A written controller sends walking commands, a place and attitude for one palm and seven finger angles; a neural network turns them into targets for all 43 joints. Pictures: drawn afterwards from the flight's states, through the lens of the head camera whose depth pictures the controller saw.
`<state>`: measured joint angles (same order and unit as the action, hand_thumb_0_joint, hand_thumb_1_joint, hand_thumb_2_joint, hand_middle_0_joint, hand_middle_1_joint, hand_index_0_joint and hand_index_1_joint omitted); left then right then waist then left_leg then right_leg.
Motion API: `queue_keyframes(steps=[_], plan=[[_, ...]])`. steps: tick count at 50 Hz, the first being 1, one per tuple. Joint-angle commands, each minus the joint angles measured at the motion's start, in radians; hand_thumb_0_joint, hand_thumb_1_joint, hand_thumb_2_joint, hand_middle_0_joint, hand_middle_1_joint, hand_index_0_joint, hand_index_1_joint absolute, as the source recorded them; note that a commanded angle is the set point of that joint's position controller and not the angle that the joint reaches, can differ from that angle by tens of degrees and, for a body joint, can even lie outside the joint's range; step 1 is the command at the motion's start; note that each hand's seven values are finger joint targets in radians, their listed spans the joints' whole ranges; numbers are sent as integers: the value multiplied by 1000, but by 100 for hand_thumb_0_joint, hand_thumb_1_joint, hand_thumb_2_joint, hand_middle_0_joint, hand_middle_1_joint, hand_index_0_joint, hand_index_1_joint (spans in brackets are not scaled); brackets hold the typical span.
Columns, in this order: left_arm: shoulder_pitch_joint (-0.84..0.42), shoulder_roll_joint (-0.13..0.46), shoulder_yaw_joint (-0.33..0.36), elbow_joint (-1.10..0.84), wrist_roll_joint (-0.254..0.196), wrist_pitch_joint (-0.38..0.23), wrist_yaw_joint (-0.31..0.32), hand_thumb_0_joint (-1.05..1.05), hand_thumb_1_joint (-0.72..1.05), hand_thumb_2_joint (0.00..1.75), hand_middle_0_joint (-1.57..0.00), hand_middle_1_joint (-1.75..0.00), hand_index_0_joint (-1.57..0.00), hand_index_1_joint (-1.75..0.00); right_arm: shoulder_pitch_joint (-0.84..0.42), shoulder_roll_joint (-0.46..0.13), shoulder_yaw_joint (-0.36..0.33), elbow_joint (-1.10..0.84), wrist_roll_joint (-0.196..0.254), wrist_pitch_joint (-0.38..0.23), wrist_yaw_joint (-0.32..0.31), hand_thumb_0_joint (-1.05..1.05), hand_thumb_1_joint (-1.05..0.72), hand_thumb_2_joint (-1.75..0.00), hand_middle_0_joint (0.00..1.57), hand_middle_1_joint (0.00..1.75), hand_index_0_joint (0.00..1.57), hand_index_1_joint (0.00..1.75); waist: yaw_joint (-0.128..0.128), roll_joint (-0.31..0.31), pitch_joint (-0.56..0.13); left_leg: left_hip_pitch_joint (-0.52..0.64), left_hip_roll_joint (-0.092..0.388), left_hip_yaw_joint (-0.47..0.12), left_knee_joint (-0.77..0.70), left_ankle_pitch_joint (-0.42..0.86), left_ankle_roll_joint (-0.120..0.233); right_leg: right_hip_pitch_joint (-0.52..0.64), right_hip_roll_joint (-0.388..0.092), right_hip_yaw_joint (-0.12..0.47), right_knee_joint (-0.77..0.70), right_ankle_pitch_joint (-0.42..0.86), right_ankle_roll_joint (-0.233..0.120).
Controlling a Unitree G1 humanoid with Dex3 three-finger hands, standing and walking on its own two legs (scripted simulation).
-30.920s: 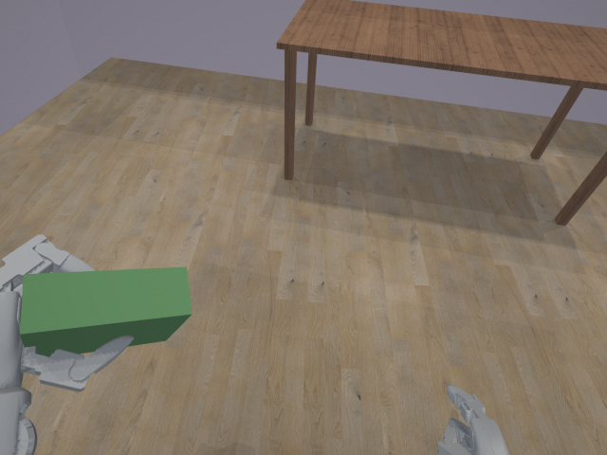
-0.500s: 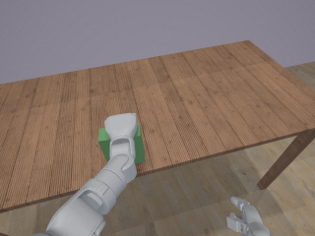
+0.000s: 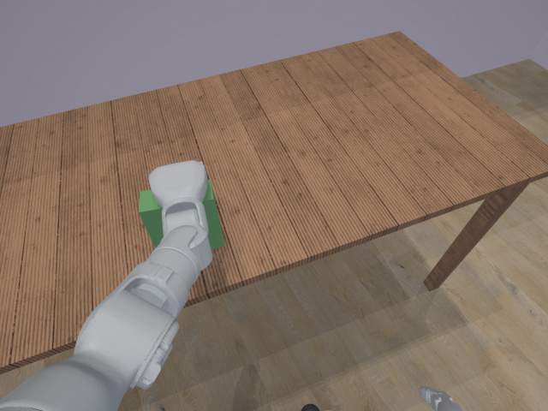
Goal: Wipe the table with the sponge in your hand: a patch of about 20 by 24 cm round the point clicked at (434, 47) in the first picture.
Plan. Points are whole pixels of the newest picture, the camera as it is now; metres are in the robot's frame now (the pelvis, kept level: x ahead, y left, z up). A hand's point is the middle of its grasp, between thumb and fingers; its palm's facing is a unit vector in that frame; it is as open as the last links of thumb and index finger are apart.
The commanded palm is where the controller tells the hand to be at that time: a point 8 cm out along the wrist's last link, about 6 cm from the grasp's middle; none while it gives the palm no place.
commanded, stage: wipe forward along the third lane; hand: left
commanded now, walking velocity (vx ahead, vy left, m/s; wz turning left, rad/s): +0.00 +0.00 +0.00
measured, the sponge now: (187, 229) +0.42 +0.17 -0.03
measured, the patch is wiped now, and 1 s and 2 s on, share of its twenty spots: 0.80 0.95 0.95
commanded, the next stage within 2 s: wipe back along the third lane in 0.98 s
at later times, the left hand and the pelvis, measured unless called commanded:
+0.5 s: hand (182, 186) +0.48 +0.17 +0.03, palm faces -0.07 +0.03 -1.00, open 9.5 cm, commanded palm +0.46 +0.18 +0.07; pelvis -0.01 +0.00 -0.01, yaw +0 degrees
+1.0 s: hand (174, 166) +0.53 +0.19 +0.03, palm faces -0.09 +0.02 -1.00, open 9.5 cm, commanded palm +0.51 +0.20 +0.06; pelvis +0.00 +0.02 -0.01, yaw +0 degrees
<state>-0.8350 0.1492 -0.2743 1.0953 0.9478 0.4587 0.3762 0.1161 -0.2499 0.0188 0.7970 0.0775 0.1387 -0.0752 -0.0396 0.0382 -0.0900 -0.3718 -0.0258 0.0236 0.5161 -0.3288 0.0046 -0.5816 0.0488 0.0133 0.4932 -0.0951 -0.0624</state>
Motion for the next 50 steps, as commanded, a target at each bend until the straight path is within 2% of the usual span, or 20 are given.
queue_keyframes(steps=[1, 2, 4, 5, 8, 9, 13, 15, 17, 19, 23, 29, 33, 34, 36, 37, 43, 44, 46, 50], plan=[[-350, 182, 58, -56, 19, -16, 46, 0, 10, 130, -120, -160, -120, -160, -65, -114, -37, -118, -5, -51, -8, 0, -90, -90, 20, 30, 20, 30, -18, -179, -313, -188, 0, 5, -82, 36, 30, 431, -62, 90, -54, -59, 28], [-375, 172, 43, -58, 14, -20, 47, 0, 10, 130, -120, -160, -120, -160, -65, -116, -36, -116, -5, -56, -9, 0, -90, -90, 20, 30, 20, 30, -33, -179, -299, -193, 2, 8, -81, 19, 31, 416, -65, 97, -65, -83, 32], [-414, 238, 83, -45, 23, -27, 54, 0, 10, 130, -120, -160, -120, -160, -51, -125, -38, -105, -6, -64, -12, 0, -90, -90, 20, 30, 20, 30, -37, -174, -302, -208, 2, 4, -79, 6, 34, 411, -67, 103, -67, -110, 34], [-415, 236, 74, -28, 27, -27, 54, 0, 10, 130, -120, -160, -120, -160, -41, -125, -36, -106, -5, -68, -12, 0, -90, -90, 20, 30, 20, 30, -42, -181, -301, -218, 1, 6, -81, 0, 34, 411, -67, 102, -66, -122, 36], [-438, 208, 47, -16, 40, -31, 55, 0, 10, 130, -120, -160, -120, -160, -25, -123, -40, -100, -6, -76, -6, 0, -90, -90, 20, 30, 20, 30, -50, -138, -324, -208, 2, 11, -71, 3, 33, 392, -67, 98, -62, -104, 34], [-457, 242, 73, -13, 44, -33, 57, 0, 10, 130, -120, -160, -120, -160, -22, -126, -40, -100, -7, -78, -5, 0, -90, -90, 20, 30, 20, 30, -48, -111, -335, -206, 2, 9, -73, 9, 34, 391, -65, 93, -57, -98, 32], [-495, 252, 72, 21, 40, -39, 62, 0, 10, 130, -120, -160, -120, -160, -2, -130, -40, -94, -9, -89, -3, 0, -90, -90, 20, 30, 20, 30, -62, -107, -342, -230, 2, 12, -64, -12, 32, 377, -67, 96, -54, -111, 35], [-513, 285, 92, 39, 42, -45, 66, 0, 10, 130, -120, -160, -120, -160, 13, -137, -41, -94, -10, -94, -6, 0, -90, -90, 20, 30, 20, 30, -74, -145, -360, -247, 1, 8, -64, -12, 36, 385, -63, 89, -47, -109, 41], [-540, 297, 96, 47, 40, -49, 70, 0, 10, 130, -120, -160, -120, -160, 21, -140, -40, -88, -12, -101, -5, 0, -90, -90, 20, 30, 20, 30, -84, -138, -353, -262, 2, 10, -55, -20, 36, 379, -67, 100, -51, -108, 41], [-553, 348, 124, 63, 49, -54, 71, 0, 10, 130, -120, -160, -120, -160, 30, -147, -39, -87, -13, -103, -3, 0, -90, -90, 20, 30, 20, 30, -83, -134, -372, -277, 0, 7, -50, -17, 37, 388, -68, 99, -42, -97, 41], [-587, 340, 104, 99, 60, -48, 68, 0, 10, 130, -120, -160, -120, -160, 54, -150, -39, -82, -15, -107, 1, 0, -90, -90, 20, 30, 20, 30, -100, -106, -363, -284, 2, 8, -43, -27, 37, 357, -66, 93, -39, -97, 40], [-607, 385, 143, 125, 54, -59, 64, 0, 10, 130, -120, -160, -120, -160, 91, -161, -45, -79, -20, -111, 10, 0, -90, -90, 20, 30, 20, 30, -103, -86, -453, -299, 1, 9, -21, 39, 38, 402, -64, 92, -3, 30, 39], [-618, 377, 129, 147, 60, -67, 55, 0, 10, 130, -120, -160, -120, -160, 120, -167, -46, -78, -21, -109, 18, 0, -90, -90, 20, 30, 20, 30, -118, -91, -425, -315, 2, 7, -11, 36, 38, 373, -60, 83, 0, 41, 40], [-635, 430, 162, 149, 68, -71, 57, 0, 10, 130, -120, -160, -120, -160, 123, -174, -47, -73, -22, -108, 17, 0, -90, -90, 20, 30, 20, 30, -118, -94, -434, -321, 2, 5, -8, 39, 42, 374, -58, 84, 3, 41, 40], [-674, 446, 160, 151, 81, -76, 57, 0, 10, 130, -120, -160, -120, -160, 145, -176, -47, -70, -24, -109, 16, 0, -90, -90, 20, 30, 20, 30, -132, -94, -436, -332, 2, 3, -1, 36, 43, 361, -58, 79, 11, 39, 40], [-666, 414, 134, 168, 84, -72, 54, 0, 10, 130, -120, -160, -120, -160, 150, -174, -47, -74, -24, -109, 17, 0, -90, -90, 20, 30, 20, 30, -135, -93, -436, -333, -1, 4, -3, 37, 43, 354, -55, 72, 12, 37, 41], [-717, 422, 146, 182, 80, -77, 52, 0, 10, 130, -120, -160, -120, -160, 189, -177, -50, -68, -29, -108, 30, 0, -90, -90, 20, 30, 20, 30, -143, -32, -463, -311, 6, -2, 15, 84, 42, 317, -44, 51, 34, 82, 33], [-739, 425, 146, 188, 84, -77, 52, 0, 10, 130, -120, -160, -120, -160, 192, -181, -52, -64, -29, -106, 29, 0, -90, -90, 20, 30, 20, 30, -156, -41, -468, -307, 9, -6, 18, 97, 45, 306, -42, 45, 38, 93, 33], [-743, 378, 114, 207, 86, -74, 47, 0, 10, 130, -120, -160, -120, -160, 205, -179, -53, -62, -29, -104, 32, 0, -90, -90, 20, 30, 20, 30, -166, -34, -450, -299, 12, -11, 24, 99, 43, 264, -37, 31, 44, 80, 31], [-759, 416, 150, 217, 101, -84, 52, 0, 10, 130, -120, -160, -120, -160, 235, -184, -56, -59, -38, -99, 35, 0, -90, -90, 20, 30, 20, 30, -169, -31, -488, -293, 14, -19, 46, 157, 44, 256, -29, 21, 74, 130, 26]])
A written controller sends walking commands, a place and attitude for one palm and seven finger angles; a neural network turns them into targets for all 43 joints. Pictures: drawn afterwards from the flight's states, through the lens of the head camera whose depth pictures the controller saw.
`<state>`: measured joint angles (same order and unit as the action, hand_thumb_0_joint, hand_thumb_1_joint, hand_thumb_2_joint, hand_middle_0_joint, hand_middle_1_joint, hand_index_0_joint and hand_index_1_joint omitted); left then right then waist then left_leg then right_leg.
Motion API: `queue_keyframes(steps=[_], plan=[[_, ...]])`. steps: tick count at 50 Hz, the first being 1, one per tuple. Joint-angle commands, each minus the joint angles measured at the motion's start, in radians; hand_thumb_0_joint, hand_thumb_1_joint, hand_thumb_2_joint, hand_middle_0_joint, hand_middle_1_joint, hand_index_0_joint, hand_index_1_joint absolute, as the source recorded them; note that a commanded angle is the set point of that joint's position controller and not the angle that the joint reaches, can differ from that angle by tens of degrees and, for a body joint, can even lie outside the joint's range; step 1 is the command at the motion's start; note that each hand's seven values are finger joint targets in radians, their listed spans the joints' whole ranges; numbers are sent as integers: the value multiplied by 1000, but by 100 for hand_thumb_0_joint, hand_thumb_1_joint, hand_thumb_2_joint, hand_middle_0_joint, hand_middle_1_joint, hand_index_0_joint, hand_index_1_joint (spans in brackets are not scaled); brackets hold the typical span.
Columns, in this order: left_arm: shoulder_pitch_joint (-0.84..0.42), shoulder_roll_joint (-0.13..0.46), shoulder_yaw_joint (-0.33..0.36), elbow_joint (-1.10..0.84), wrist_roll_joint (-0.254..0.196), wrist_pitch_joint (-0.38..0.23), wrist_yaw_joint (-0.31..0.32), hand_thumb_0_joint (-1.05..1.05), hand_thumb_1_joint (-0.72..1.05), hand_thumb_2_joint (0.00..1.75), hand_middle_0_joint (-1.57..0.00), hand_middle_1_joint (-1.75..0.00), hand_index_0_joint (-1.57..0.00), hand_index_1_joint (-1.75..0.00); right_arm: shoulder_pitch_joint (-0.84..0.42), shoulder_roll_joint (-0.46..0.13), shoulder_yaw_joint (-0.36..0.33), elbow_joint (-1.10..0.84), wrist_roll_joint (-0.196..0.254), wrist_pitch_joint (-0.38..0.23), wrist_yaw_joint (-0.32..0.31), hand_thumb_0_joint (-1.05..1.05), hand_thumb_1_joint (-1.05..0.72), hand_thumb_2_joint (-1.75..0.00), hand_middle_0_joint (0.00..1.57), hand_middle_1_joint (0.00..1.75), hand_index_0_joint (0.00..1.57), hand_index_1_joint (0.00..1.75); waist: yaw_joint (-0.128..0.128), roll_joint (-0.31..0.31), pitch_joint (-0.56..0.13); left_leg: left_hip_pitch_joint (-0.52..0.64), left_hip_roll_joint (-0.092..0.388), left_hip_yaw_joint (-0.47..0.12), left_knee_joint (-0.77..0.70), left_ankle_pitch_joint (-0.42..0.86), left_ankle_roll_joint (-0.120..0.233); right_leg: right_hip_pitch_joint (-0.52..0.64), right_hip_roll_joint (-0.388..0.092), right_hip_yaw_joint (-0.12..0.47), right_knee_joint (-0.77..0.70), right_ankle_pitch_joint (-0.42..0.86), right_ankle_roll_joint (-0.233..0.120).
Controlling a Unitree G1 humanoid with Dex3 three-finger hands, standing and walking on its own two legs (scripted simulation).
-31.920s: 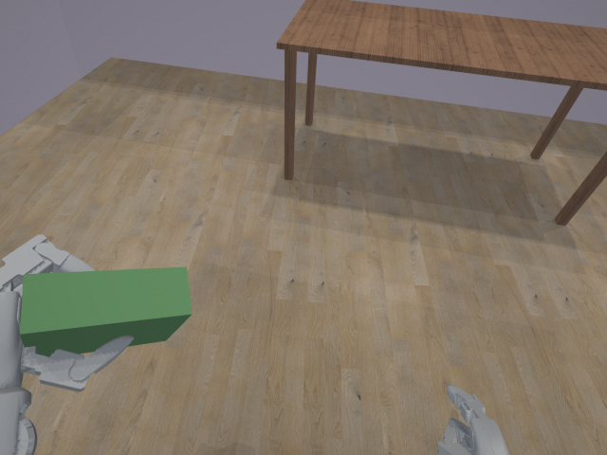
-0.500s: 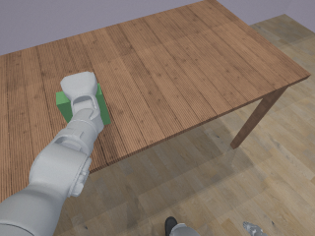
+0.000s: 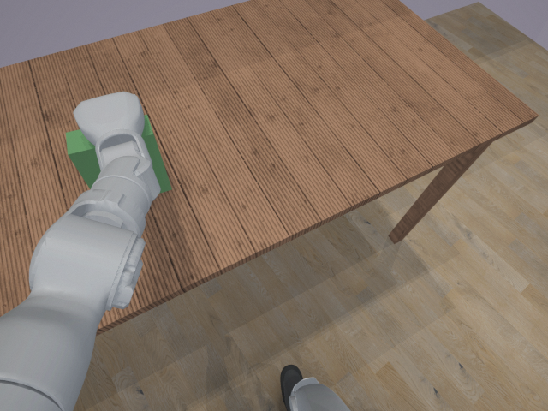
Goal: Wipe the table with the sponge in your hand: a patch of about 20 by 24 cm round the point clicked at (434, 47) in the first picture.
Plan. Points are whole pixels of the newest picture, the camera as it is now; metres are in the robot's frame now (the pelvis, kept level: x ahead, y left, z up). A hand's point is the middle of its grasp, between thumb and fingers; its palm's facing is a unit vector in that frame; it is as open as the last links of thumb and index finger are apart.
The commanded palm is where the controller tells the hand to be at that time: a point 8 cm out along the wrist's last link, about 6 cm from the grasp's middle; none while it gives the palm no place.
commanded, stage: wipe back along the third lane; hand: left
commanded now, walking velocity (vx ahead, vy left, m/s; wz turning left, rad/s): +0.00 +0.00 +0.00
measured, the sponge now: (128, 173) +0.51 +0.18 -0.01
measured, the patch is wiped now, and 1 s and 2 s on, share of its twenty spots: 0.95 0.95 0.95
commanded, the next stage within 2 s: slide back across to the middle lane in 1.80 s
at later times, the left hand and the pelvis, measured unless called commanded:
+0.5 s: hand (121, 146) +0.52 +0.18 +0.04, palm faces -0.04 +0.00 -1.00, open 9.5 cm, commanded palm +0.48 +0.17 +0.08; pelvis +0.03 +0.02 +0.01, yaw -1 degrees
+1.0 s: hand (133, 173) +0.47 +0.16 +0.04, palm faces -0.02 -0.01 -1.00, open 9.5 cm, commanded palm +0.42 +0.14 +0.07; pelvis +0.04 +0.02 +0.01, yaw +1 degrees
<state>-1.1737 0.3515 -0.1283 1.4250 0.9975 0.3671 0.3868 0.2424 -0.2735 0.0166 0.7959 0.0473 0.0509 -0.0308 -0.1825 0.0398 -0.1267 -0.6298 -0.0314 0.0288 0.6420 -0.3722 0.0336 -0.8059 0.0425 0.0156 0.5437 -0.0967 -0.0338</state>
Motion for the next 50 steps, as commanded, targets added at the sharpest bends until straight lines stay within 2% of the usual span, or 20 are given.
queue_keyframes(steps=[1, 4, 7, 9, 10, 12, 15, 17, 19, 20, 21, 23, 25, 27, 33, 39, 42, 48, 49, 50], plan=[[-429, 192, -8, -112, 47, 6, 43, 0, 10, 130, -120, -160, -120, -160, 113, -159, -54, -56, -11, -9, -7, 0, -90, -90, 20, 30, 20, 30, -32, -24, -448, -36, 21, -22, -72, 207, 14, 471, -22, 17, 24, 146, -3], [-453, 227, 13, -91, 51, 11, 48, 0, 10, 130, -120, -160, -120, -160, 123, -165, -53, -54, -13, -3, -4, 0, -90, -90, 20, 30, 20, 30, -35, -39, -434, -60, 21, -29, -69, 202, 15, 470, -22, 15, 27, 141, -3], [-384, 108, -51, -94, 40, 22, 40, 0, 10, 130, -120, -160, -120, -160, 124, -154, -58, -63, -13, 4, 10, 0, -90, -90, 20, 30, 20, 30, -26, -16, -441, -8, 29, -30, -67, 257, 8, 449, -15, -2, 33, 172, -7], [-345, 126, -21, -115, 34, 17, 35, 0, 10, 130, -120, -160, -120, -160, 121, -153, -62, -70, -12, 13, 14, 0, -90, -90, 20, 30, 20, 30, -2, -18, -484, 13, 31, -35, -64, 294, 7, 480, -12, -2, 43, 202, -11], [-322, 106, -29, -130, 29, 14, 32, 0, 10, 130, -120, -160, -120, -160, 122, -148, -63, -77, -13, 16, 16, 0, -90, -90, 20, 30, 20, 30, 4, -11, -493, 21, 32, -34, -64, 309, 4, 487, -10, -2, 45, 217, -11], [-251, 51, -45, -134, 5, 13, 30, 0, 10, 130, -120, -160, -120, -160, 109, -140, -65, -81, -12, 25, 21, 0, -90, -90, 20, 30, 20, 30, 18, -35, -471, 18, 32, -29, -70, 305, 2, 503, -10, -4, 34, 228, -10], [-184, 34, -38, -140, -18, 21, 31, 0, 10, 130, -120, -160, -120, -160, 89, -140, -65, -83, -6, 38, 23, 0, -90, -90, 20, 30, 20, 30, 32, -86, -424, 9, 33, -26, -85, 305, 4, 528, -11, -2, 25, 247, -9], [-180, 3, -65, -163, -24, 36, 30, 0, 10, 130, -120, -160, -120, -160, 71, -135, -65, -82, -1, 46, 25, 0, -90, -90, 20, 30, 20, 30, 35, -82, -408, 19, 32, -21, -97, 300, 3, 543, -14, 0, 14, 255, -7], [-137, 17, -44, -184, -26, 46, 30, 0, 10, 130, -120, -160, -120, -160, 48, -133, -64, -87, 2, 56, 26, 0, -90, -90, 20, 30, 20, 30, 68, -49, -416, 44, 31, -18, -110, 332, 0, 564, -17, 2, 13, 271, -14], [-139, 1, -60, -201, -26, 50, 29, 0, 10, 130, -120, -160, -120, -160, 47, -128, -64, -86, 2, 61, 26, 0, -90, -90, 20, 30, 20, 30, 63, -51, -429, 64, 34, -18, -112, 351, -1, 576, -17, -1, 16, 286, -14], [-120, -20, -74, -196, -25, 59, 27, 0, 10, 130, -120, -160, -120, -160, 35, -123, -64, -85, 4, 66, 28, 0, -90, -90, 20, 30, 20, 30, 70, -34, -405, 73, 33, -17, -114, 360, -5, 568, -17, -4, 11, 289, -16], [-96, -71, -106, -204, -25, 70, 19, 0, 10, 130, -120, -160, -120, -160, 18, -122, -63, -85, 4, 77, 31, 0, -90, -90, 20, 30, 20, 30, 70, -58, -374, 88, 37, -22, -118, 376, -8, 558, -15, -12, 9, 290, -19], [-45, -90, -107, -224, -28, 77, 14, 0, 10, 130, -120, -160, -120, -160, -4, -118, -65, -93, 4, 90, 32, 0, -90, -90, 20, 30, 20, 30, 89, -52, -383, 117, 38, -22, -117, 433, -11, 575, -17, -14, 16, 333, -24], [-28, -153, -147, -261, -34, 80, 7, 0, 10, 130, -120, -160, -120, -160, -27, -110, -68, -100, 4, 103, 34, 0, -90, -90, 20, 30, 20, 30, 93, -57, -383, 142, 40, -24, -117, 462, -16, 576, -17, -20, 17, 348, -25], [-21, -243, -212, -323, -28, 94, -5, 0, 10, 130, -120, -160, -120, -160, -85, -98, -71, -101, 3, 138, 33, 0, -90, -90, 20, 30, 20, 30, 98, -78, -350, 206, 47, -38, -112, 533, -28, 550, -15, -33, 24, 349, -32], [12, -273, -220, -397, -36, 99, -7, 0, 10, 130, -120, -160, -120, -160, -151, -85, -69, -117, 2, 165, 31, 0, -90, -90, 20, 30, 20, 30, 124, -73, -370, 239, 46, -43, -103, 604, -37, 578, -18, -37, 38, 395, -41], [16, -290, -244, -393, -24, 114, -4, 0, 10, 130, -120, -160, -120, -160, -169, -81, -67, -113, -1, 178, 32, 0, -90, -90, 20, 30, 20, 30, 119, -76, -329, 240, 41, -39, -110, 563, -41, 569, -18, -40, 33, 369, -44], [125, -298, -243, -447, -27, 132, 1, 0, 10, 130, -120, -160, -120, -160, -215, -73, -63, -137, -2, 191, 31, 0, -90, -90, 20, 30, 20, 30, 152, -105, -355, 235, 29, -31, -117, 551, -38, 637, -22, -27, 33, 413, -50], [143, -283, -223, -471, -33, 132, -2, 0, 10, 130, -120, -160, -120, -160, -229, -74, -62, -149, 1, 191, 30, 0, -90, -90, 20, 30, 20, 30, 169, -112, -372, 233, 30, -33, -120, 558, -34, 653, -23, -24, 33, 421, -53], [150, -309, -257, -483, -29, 135, -1, 0, 10, 130, -120, -160, -120, -160, -236, -72, -62, -150, 2, 194, 31, 0, -90, -90, 20, 30, 20, 30, 159, -118, -353, 235, 28, -29, -120, 536, -33, 648, -24, -23, 29, 415, -50]])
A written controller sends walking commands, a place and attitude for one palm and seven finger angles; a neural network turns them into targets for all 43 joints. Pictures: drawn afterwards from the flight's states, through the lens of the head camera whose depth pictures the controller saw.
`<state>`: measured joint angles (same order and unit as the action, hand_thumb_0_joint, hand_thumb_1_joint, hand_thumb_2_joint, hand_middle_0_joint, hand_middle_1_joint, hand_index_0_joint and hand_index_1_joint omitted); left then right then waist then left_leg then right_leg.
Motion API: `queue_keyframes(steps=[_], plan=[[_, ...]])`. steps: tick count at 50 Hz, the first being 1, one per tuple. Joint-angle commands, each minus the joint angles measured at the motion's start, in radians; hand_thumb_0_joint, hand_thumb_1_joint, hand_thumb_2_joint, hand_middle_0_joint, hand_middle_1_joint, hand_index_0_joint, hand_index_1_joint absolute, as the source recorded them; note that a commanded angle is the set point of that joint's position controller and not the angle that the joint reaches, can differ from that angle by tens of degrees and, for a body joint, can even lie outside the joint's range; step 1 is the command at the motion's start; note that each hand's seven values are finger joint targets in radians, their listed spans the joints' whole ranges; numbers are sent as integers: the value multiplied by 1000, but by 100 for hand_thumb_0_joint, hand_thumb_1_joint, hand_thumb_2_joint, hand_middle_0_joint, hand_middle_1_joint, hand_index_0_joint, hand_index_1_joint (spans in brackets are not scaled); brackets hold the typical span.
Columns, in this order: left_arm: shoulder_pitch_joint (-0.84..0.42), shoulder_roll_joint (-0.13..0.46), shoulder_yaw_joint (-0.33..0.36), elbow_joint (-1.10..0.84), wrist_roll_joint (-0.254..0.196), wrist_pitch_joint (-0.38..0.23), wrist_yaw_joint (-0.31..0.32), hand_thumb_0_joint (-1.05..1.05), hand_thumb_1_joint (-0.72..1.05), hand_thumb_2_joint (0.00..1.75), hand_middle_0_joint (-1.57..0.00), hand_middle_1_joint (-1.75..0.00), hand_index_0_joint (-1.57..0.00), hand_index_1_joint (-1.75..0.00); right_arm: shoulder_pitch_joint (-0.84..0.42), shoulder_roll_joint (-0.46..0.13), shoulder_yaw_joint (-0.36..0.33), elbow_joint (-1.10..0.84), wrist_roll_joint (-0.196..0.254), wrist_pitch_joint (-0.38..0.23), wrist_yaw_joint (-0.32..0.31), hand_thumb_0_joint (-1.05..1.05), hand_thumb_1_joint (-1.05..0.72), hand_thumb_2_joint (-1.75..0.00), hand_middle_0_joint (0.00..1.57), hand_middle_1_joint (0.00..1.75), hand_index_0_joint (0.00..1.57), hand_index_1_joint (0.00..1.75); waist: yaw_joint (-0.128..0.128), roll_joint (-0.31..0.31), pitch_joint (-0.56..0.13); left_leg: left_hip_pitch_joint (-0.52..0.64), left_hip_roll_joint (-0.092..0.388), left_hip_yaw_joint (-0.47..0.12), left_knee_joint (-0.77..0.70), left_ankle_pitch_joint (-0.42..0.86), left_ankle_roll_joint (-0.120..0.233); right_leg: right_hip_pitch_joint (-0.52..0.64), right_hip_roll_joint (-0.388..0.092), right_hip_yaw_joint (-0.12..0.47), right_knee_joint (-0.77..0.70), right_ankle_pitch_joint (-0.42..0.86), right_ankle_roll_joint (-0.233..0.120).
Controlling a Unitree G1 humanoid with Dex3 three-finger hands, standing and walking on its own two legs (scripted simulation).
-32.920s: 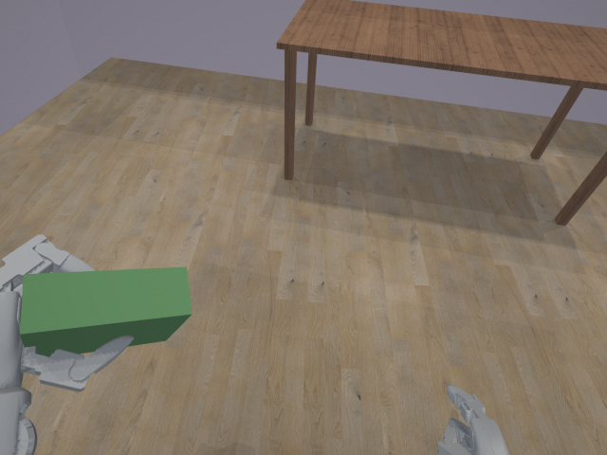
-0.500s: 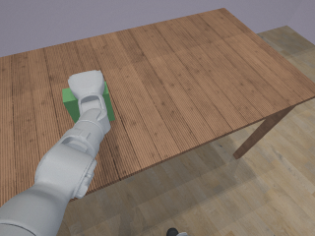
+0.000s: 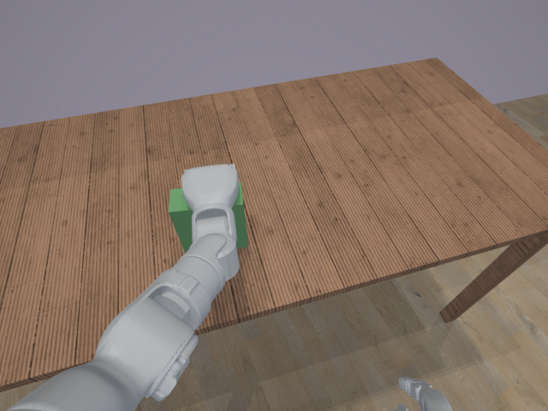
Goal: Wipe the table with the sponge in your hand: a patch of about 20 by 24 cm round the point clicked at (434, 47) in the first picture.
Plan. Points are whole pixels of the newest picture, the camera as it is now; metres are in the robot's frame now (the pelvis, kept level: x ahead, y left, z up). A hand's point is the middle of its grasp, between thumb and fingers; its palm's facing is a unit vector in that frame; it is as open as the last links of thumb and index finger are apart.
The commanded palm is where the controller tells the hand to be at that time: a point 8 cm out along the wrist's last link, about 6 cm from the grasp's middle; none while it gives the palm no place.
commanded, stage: wipe back along the third lane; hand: left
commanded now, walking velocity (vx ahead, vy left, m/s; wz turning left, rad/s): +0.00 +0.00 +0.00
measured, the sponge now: (213, 227) +0.42 +0.14 -0.02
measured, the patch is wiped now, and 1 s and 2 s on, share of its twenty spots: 0.95 0.95 0.95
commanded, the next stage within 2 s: slide back across to the middle lane in 0.80 s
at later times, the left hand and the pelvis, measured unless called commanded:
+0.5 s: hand (223, 234) +0.37 +0.11 +0.03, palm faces -0.01 -0.01 -1.00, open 9.5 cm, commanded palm +0.33 +0.10 +0.06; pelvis -0.03 -0.02 +0.01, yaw -1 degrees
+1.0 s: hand (228, 254) +0.34 +0.09 +0.03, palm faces -0.01 -0.03 -1.00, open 9.5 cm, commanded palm +0.29 +0.10 +0.07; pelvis -0.03 -0.04 +0.01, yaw -1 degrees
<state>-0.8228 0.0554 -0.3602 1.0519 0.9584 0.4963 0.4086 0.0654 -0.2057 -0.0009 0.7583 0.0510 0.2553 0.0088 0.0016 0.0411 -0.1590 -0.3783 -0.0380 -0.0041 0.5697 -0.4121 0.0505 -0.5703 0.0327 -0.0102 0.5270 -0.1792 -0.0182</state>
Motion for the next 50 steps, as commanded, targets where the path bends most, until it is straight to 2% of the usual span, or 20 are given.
queue_keyframes(steps=[1, 4, 8, 9, 12, 14, 17, 19, 22, 24, 26, 29, 32, 34, 37, 44, 46, 48, 49, 50], plan=[[-186, -23, -31, -107, 11, 14, -22, 0, 10, 130, -120, -160, -120, -160, -61, -139, -45, -111, 0, -8, -7, 0, -90, -90, 20, 30, 20, 30, -25, -125, -307, -16, 35, 1, -53, 572, -53, 404, -12, 0, 43, 483, -67], [-165, -26, -31, -152, 8, 28, -26, 0, 10, 130, -120, -160, -120, -160, -90, -138, -44, -126, 5, -9, -5, 0, -90, -90, 20, 30, 20, 30, -6, -109, -292, -7, 35, 0, -63, 559, -51, 397, -12, -1, 34, 451, -72], [-201, -45, -67, -159, 10, 42, -22, 0, 10, 130, -120, -160, -120, -160, -104, -134, -40, -123, 11, -14, -10, 0, -90, -90, 20, 30, 20, 30, -23, -115, -243, -11, 27, 3, -90, 428, -48, 373, -9, 0, 8, 322, -68], [-192, 0, -25, -162, 5, 43, -21, 0, 10, 130, -120, -160, -120, -160, -114, -137, -36, -124, 14, -18, -15, 0, -90, -90, 20, 30, 20, 30, -7, -128, -238, -21, 28, -1, -101, 406, -43, 381, -8, 6, -1, 304, -71], [-209, -16, -46, -152, 2, 48, -15, 0, 10, 130, -120, -160, -120, -160, -115, -130, -32, -125, 17, -28, -25, 0, -90, -90, 20, 30, 20, 30, -17, -122, -213, -26, 20, 10, -120, 333, -38, 382, -12, 10, -20, 231, -64], [-210, 59, 16, -143, 3, 47, -13, 0, 10, 130, -120, -160, -120, -160, -128, -135, -26, -126, 19, -33, -36, 0, -90, -90, 20, 30, 20, 30, -1, -132, -209, -43, 19, 9, -135, 296, -34, 399, -14, 26, -36, 190, -65], [-176, 24, -19, -142, 9, 42, -12, 0, 10, 130, -120, -160, -120, -160, -128, -129, -23, -132, 20, -41, -40, 0, -90, -90, 20, 30, 20, 30, -3, -140, -203, -42, 15, 14, -143, 281, -35, 409, -15, 32, -44, 174, -64], [-116, 47, 12, -170, 5, 36, -14, 0, 10, 130, -120, -160, -120, -160, -139, -132, -25, -147, 21, -44, -38, 0, -90, -90, 20, 30, 20, 30, 25, -129, -234, -41, 14, 11, -147, 292, -36, 432, -13, 40, -46, 180, -69], [-106, -17, -50, -204, -5, 33, -15, 0, 10, 130, -120, -160, -120, -160, -151, -126, -26, -155, 24, -47, -33, 0, -90, -90, 20, 30, 20, 30, 8, -123, -201, -38, 12, 21, -146, 268, -35, 416, -15, 48, -60, 161, -65], [-62, 33, -2, -224, -7, 37, -13, 0, 10, 130, -120, -160, -120, -160, -160, -135, -28, -161, 26, -49, -32, 0, -90, -90, 20, 30, 20, 30, 28, -152, -217, -45, 12, 15, -153, 262, -31, 439, -12, 59, -68, 147, -66], [-70, -5, -47, -252, -16, 44, -14, 0, 10, 130, -120, -160, -120, -160, -170, -130, -25, -164, 29, -48, -32, 0, -90, -90, 20, 30, 20, 30, 12, -161, -206, -41, 10, 23, -154, 249, -30, 445, -16, 62, -76, 141, -60], [-6, 19, -20, -265, -19, 59, -19, 0, 10, 130, -120, -160, -120, -160, -183, -135, -27, -164, 32, -50, -27, 0, -90, -90, 20, 30, 20, 30, 37, -163, -200, -39, 9, 23, -161, 248, -28, 453, -15, 69, -85, 128, -62], [-11, -38, -89, -295, -23, 66, -29, 0, 10, 130, -120, -160, -120, -160, -196, -128, -26, -169, 35, -49, -23, 0, -90, -90, 20, 30, 20, 30, 21, -156, -188, -30, 4, 30, -158, 238, -26, 451, -19, 65, -86, 118, -58], [68, 15, -33, -311, -21, 70, -37, 0, 10, 130, -120, -160, -120, -160, -205, -138, -29, -172, 35, -45, -20, 0, -90, -90, 20, 30, 20, 30, 47, -182, -199, -29, 6, 27, -161, 248, -25, 472, -16, 77, -91, 129, -61], [71, -35, -99, -364, -21, 69, -50, 0, 10, 130, -120, -160, -120, -160, -218, -130, -25, -187, 38, -39, -16, 0, -90, -90, 20, 30, 20, 30, 35, -170, -185, -23, 1, 32, -158, 244, -23, 475, -21, 74, -87, 132, -58], [100, 48, -32, -411, -4, 74, -60, 0, 10, 130, -120, -160, -120, -160, -242, -134, -21, -192, 38, -34, -23, 0, -90, -90, 20, 30, 20, 30, 48, -184, -157, -24, -1, 26, -160, 226, -20, 475, -17, 99, -101, 108, -59], [61, 32, -60, -434, -3, 75, -58, 0, 10, 130, -120, -160, -120, -160, -242, -127, -16, -197, 39, -34, -27, 0, -90, -90, 20, 30, 20, 30, 38, -165, -167, -16, -5, 33, -158, 225, -21, 484, -22, 97, -96, 113, -57], [76, 67, -34, -460, 3, 79, -58, 0, 10, 130, -120, -160, -120, -160, -246, -126, -15, -202, 38, -34, -30, 0, -90, -90, 20, 30, 20, 30, 48, -155, -187, -6, -6, 34, -161, 241, -20, 512, -24, 102, -94, 132, -56], [100, 151, 45, -485, 4, 80, -56, 0, 10, 130, -120, -160, -120, -160, -257, -132, -14, -206, 39, -33, -33, 0, -90, -90, 20, 30, 20, 30, 72, -152, -205, -7, -6, 29, -171, 237, -20, 533, -22, 118, -102, 115, -58], [85, 114, 0, -516, 10, 82, -59, 0, 10, 130, -120, -160, -120, -160, -262, -125, -9, -217, 39, -31, -35, 0, -90, -90, 20, 30, 20, 30, 59, -125, -211, 4, -8, 36, -175, 250, -20, 546, -26, 112, -93, 137, -58]])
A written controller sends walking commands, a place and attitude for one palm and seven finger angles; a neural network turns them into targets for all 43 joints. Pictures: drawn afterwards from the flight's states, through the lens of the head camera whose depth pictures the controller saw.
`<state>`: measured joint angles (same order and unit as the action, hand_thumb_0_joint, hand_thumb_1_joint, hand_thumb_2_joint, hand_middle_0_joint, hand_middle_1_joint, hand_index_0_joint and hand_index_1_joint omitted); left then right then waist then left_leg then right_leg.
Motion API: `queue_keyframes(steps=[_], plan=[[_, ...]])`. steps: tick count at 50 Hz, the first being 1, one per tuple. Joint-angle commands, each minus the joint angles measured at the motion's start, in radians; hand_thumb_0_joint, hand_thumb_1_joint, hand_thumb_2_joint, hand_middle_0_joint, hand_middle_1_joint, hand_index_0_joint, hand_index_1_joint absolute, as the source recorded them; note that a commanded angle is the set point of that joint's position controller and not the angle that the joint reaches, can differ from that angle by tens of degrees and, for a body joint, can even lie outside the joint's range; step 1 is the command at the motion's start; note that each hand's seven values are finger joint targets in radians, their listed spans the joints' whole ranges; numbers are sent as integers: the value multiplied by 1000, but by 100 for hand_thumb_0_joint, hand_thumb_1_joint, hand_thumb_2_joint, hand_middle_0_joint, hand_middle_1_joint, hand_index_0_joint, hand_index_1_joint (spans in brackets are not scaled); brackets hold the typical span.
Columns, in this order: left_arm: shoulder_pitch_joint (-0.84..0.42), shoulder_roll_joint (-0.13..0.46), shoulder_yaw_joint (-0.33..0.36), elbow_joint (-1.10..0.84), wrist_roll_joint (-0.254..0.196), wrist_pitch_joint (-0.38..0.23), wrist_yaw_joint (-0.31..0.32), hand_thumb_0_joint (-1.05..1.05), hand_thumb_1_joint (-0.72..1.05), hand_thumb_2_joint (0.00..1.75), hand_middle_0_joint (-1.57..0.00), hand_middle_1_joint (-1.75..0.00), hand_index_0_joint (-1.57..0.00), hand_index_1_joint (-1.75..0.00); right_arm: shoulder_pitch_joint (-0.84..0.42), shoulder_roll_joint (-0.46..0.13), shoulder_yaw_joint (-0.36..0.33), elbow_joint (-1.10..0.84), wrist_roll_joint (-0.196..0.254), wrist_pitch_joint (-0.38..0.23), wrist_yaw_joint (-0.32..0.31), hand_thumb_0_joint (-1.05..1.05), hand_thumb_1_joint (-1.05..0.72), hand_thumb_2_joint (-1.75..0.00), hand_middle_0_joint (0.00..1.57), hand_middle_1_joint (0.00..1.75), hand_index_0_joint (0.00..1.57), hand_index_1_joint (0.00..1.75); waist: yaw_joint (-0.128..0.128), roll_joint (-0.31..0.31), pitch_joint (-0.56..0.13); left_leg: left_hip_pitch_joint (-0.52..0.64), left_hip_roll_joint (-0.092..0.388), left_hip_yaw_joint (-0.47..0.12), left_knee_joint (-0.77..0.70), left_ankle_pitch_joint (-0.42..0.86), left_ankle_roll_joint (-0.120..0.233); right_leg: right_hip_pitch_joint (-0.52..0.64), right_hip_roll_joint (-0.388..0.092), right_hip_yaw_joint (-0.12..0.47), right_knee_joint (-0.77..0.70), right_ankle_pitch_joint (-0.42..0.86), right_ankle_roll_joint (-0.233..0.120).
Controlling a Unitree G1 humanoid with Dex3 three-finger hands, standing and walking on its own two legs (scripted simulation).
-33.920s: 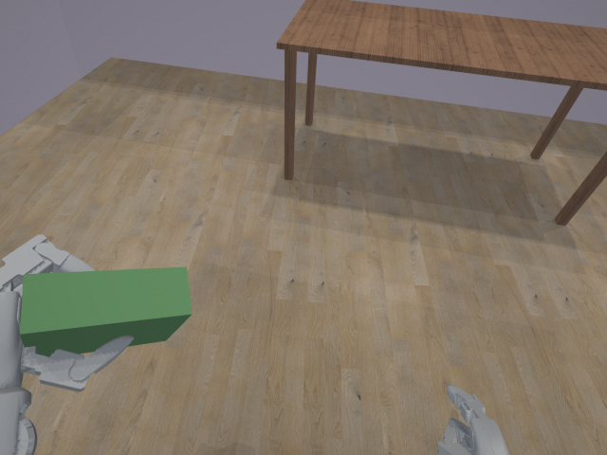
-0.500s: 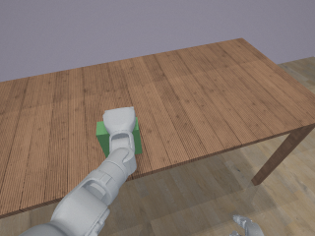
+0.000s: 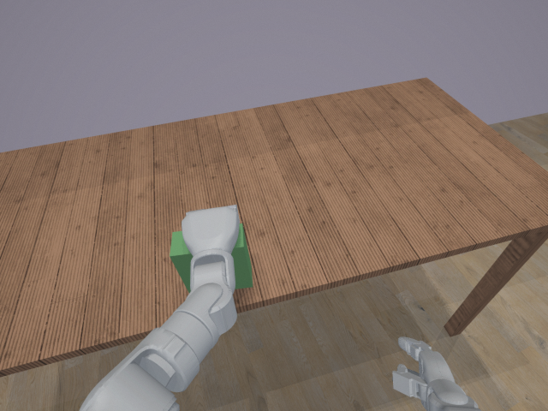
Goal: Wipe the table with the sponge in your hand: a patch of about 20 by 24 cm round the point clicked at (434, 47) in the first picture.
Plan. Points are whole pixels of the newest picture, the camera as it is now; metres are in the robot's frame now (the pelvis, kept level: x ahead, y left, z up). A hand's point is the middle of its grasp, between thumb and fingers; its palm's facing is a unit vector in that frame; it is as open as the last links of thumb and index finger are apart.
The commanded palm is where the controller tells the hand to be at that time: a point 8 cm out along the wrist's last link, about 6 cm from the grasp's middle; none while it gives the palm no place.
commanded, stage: slide back across to the middle lane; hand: left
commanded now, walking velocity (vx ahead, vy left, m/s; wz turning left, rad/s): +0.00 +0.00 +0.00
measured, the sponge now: (217, 267) +0.36 +0.15 -0.03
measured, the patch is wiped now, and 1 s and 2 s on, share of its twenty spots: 0.95 0.95 0.95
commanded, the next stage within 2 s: wipe forward along the middle lane in 0.54 s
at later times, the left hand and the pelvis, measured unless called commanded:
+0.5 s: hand (181, 257) +0.34 +0.19 +0.03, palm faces -0.01 -0.10 -0.99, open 9.5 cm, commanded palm +0.30 +0.20 +0.08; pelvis +0.00 +0.01 +0.00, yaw -1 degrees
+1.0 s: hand (171, 248) +0.36 +0.22 +0.03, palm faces -0.04 -0.04 -1.00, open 9.5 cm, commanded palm +0.33 +0.22 +0.06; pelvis +0.00 +0.03 +0.00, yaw +0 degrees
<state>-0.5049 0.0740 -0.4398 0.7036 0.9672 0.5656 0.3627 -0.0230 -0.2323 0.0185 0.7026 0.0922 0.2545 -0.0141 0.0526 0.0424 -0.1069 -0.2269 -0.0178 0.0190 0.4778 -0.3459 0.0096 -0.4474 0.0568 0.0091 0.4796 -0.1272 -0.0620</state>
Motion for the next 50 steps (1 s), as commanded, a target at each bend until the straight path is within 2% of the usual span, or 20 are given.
queue_keyframes(steps=[1, 3, 4, 7, 9, 17, 19, 21, 24, 26, 28, 29, 36, 38, 39, 42, 44, 47, 49, 50], plan=[[-235, 86, 70, -169, -2, 15, -15, 0, 10, 130, -120, -160, -120, -160, -176, -95, -29, -162, 0, -30, -13, 0, -90, -90, 20, 30, 20, 30, 7, -142, -246, -149, -28, 11, -81, 181, 21, 420, -50, 92, -52, 84, -13], [-202, 98, 73, -193, 9, 20, -23, 0, 10, 130, -120, -160, -120, -160, -173, -98, -29, -165, 0, -31, -12, 0, -90, -90, 20, 30, 20, 30, 13, -137, -239, -137, -28, 8, -88, 192, 22, 425, -49, 95, -57, 93, -15], [-181, 175, 145, -201, 9, 23, -26, 0, 10, 130, -120, -160, -120, -160, -180, -106, -28, -167, -1, -31, -16, 0, -90, -90, 20, 30, 20, 30, 25, -163, -240, -143, -28, 5, -94, 179, 25, 437, -47, 112, -72, 66, -13], [-178, 174, 122, -261, 18, 26, -36, 0, 10, 130, -120, -160, -120, -160, -188, -101, -21, -181, 0, -32, -21, 0, -90, -90, 20, 30, 20, 30, 21, -147, -239, -137, -32, 12, -103, 188, 25, 470, -55, 120, -73, 90, -12], [-136, 241, 178, -292, 27, 28, -45, 0, 10, 130, -120, -160, -120, -160, -191, -111, -21, -185, -1, -35, -20, 0, -90, -90, 20, 30, 20, 30, 39, -152, -238, -128, -31, 5, -111, 192, 28, 482, -52, 136, -87, 75, -14], [-73, 209, 130, -371, 31, 1, -91, 0, 10, 130, -120, -160, -120, -160, -174, -117, -24, -195, 3, -57, -11, 0, -90, -90, 20, 30, 20, 30, 25, -130, -205, -101, -30, -2, -120, 202, 31, 456, -45, 115, -79, 78, -18], [-45, 280, 198, -390, 28, -11, -95, 0, 10, 130, -120, -160, -120, -160, -178, -126, -25, -194, 2, -62, -14, 0, -90, -90, 20, 30, 20, 30, 40, -124, -212, -102, -31, -8, -122, 190, 32, 460, -41, 132, -86, 52, -19], [-48, 225, 148, -393, 29, -22, -98, 0, 10, 130, -120, -160, -120, -160, -171, -118, -23, -198, 3, -67, -13, 0, -90, -90, 20, 30, 20, 30, 30, -122, -188, -103, -30, -8, -122, 196, 31, 444, -42, 110, -75, 66, -20], [-33, 303, 217, -404, 43, -32, -98, 0, 10, 130, -120, -160, -120, -160, -167, -127, -25, -195, 0, -72, -13, 0, -90, -90, 20, 30, 20, 30, 45, -115, -182, -100, -27, -18, -128, 194, 31, 431, -33, 118, -76, 45, -24], [-37, 248, 165, -410, 50, -39, -99, 0, 10, 130, -120, -160, -120, -160, -162, -120, -23, -200, 0, -78, -11, 0, -90, -90, 20, 30, 20, 30, 37, -110, -176, -95, -26, -17, -126, 211, 28, 426, -35, 99, -62, 73, -26], [-19, 258, 173, -416, 53, -43, -99, 0, 10, 130, -120, -160, -120, -160, -159, -124, -22, -201, -1, -81, -10, 0, -90, -90, 20, 30, 20, 30, 43, -104, -179, -94, -24, -21, -127, 219, 26, 426, -34, 96, -57, 83, -27], [-15, 321, 234, -419, 57, -43, -97, 0, 10, 130, -120, -160, -120, -160, -164, -128, -23, -200, -2, -80, -10, 0, -90, -90, 20, 30, 20, 30, 52, -106, -175, -97, -22, -28, -130, 210, 28, 422, -28, 108, -59, 63, -29], [-114, 233, 138, -367, 72, -33, -105, 0, 10, 130, -120, -160, -120, -160, -147, -123, -19, -186, 0, -83, -11, 0, -90, -90, 20, 30, 20, 30, 19, -91, -132, -87, -17, -30, -122, 217, 16, 342, -28, 69, -48, 54, -33], [-160, 230, 134, -340, 76, -36, -106, 0, 10, 130, -120, -160, -120, -160, -131, -125, -21, -174, -3, -84, -15, 0, -90, -90, 20, 30, 20, 30, 14, -87, -148, -80, -17, -31, -114, 232, 12, 328, -28, 56, -39, 65, -34], [-168, 278, 181, -347, 74, -40, -105, 0, 10, 130, -120, -160, -120, -160, -135, -130, -21, -176, -3, -83, -18, 0, -90, -90, 20, 30, 20, 30, 24, -79, -171, -83, -15, -38, -113, 230, 13, 331, -22, 72, -35, 59, -38], [-213, 207, 128, -311, 68, -65, -103, 0, 10, 130, -120, -160, -120, -160, -113, -121, -23, -167, -8, -87, -25, 0, -90, -90, 20, 30, 20, 30, 8, -97, -200, -80, -16, -35, -96, 265, 3, 327, -29, 46, -16, 104, -36], [-198, 244, 173, -279, 68, -79, -100, 0, 10, 130, -120, -160, -120, -160, -107, -128, -24, -165, -12, -88, -28, 0, -90, -90, 20, 30, 20, 30, 20, -112, -212, -93, -13, -42, -88, 275, 1, 317, -23, 58, -9, 116, -38], [-242, 191, 131, -225, 69, -100, -93, 0, 10, 130, -120, -160, -120, -160, -84, -124, -27, -148, -15, -89, -33, 0, -90, -90, 20, 30, 20, 30, -6, -140, -201, -107, -14, -35, -71, 279, -5, 291, -31, 44, -1, 134, -33], [-234, 256, 197, -180, 70, -102, -86, 0, 10, 130, -120, -160, -120, -160, -77, -132, -27, -143, -16, -89, -38, 0, -90, -90, 20, 30, 20, 30, 7, -160, -198, -132, -12, -39, -70, 260, 0, 285, -27, 60, -4, 115, -34], [-251, 232, 172, -184, 71, -104, -83, 0, 10, 130, -120, -160, -120, -160, -70, -128, -26, -149, -17, -89, -39, 0, -90, -90, 20, 30, 20, 30, -3, -147, -215, -138, -15, -31, -67, 259, 0, 301, -37, 50, 4, 126, -30]])
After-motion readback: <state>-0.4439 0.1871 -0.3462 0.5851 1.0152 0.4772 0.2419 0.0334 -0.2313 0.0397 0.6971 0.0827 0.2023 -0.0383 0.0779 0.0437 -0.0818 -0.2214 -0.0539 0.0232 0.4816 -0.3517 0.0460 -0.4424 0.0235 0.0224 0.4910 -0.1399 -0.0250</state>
